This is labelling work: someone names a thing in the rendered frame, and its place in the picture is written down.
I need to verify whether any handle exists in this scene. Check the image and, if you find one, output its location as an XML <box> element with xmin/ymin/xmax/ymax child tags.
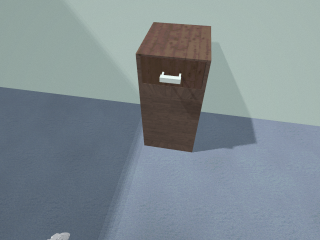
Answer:
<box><xmin>159</xmin><ymin>72</ymin><xmax>181</xmax><ymax>84</ymax></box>

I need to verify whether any cabinet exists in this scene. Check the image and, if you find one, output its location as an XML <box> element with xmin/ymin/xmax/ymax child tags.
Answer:
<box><xmin>135</xmin><ymin>22</ymin><xmax>212</xmax><ymax>153</ymax></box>

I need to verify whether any drawer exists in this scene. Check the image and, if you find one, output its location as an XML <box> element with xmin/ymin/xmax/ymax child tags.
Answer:
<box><xmin>140</xmin><ymin>56</ymin><xmax>206</xmax><ymax>89</ymax></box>

